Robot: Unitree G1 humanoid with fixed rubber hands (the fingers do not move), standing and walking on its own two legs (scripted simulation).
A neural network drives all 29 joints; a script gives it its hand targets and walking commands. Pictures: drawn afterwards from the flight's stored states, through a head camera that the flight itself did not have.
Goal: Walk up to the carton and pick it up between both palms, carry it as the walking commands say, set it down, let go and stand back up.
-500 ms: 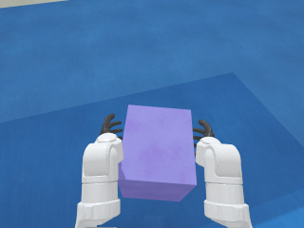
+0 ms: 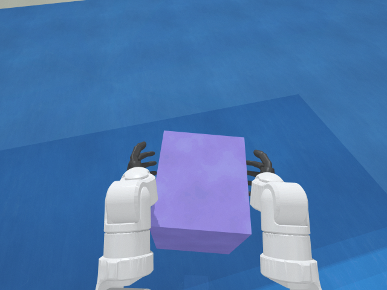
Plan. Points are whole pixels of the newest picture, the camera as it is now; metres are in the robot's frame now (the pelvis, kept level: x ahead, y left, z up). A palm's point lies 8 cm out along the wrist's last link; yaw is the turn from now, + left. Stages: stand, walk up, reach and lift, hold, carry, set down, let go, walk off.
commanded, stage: carry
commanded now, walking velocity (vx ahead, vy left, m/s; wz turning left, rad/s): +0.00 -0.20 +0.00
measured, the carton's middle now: (198, 195) +0.33 +0.01 +0.00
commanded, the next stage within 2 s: none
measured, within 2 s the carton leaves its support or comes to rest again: neither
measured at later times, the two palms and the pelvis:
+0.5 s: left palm (224, 210) +0.27 -0.04 +0.08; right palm (359, 222) +0.25 -0.28 +0.06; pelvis -0.06 -0.15 -0.01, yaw -1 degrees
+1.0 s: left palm (280, 253) +0.19 -0.11 +0.11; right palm out of the picture +0.19 -0.35 +0.09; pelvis -0.12 -0.25 +0.00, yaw +2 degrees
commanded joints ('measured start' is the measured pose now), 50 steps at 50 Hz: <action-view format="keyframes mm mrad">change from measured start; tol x32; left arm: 1 -552 -1032 -650 12 -472 40 -386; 50 -584 -1025 -601 120 -470 66 -419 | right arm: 1 -768 966 624 -153 424 -52 345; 50 -777 1006 614 -17 448 -34 356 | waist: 1 1 264 -464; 6 8 -396 -535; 17 -19 369 -496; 24 9 -321 -531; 45 8 250 -458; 50 17 -155 -453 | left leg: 1 341 244 -126 -7 921 102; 3 242 180 -59 91 782 33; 6 -222 -60 -12 369 -432 -32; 18 406 419 -503 -142 742 271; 21 210 224 -162 -2 665 93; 24 -193 -40 -28 262 -348 -13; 43 358 23 -105 -351 -105 159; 47 162 43 -120 -72 240 67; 50 -37 -109 -46 73 -257 35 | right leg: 1 80 -16 -58 -270 -69 -27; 6 607 -353 310 -447 1234 -215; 14 353 -215 70 -401 608 -161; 17 -81 -64 52 -9 -123 -60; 24 575 -356 362 -578 688 -170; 41 605 -220 82 -752 519 157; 45 364 -133 118 -177 129 120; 50 506 -330 350 -765 315 16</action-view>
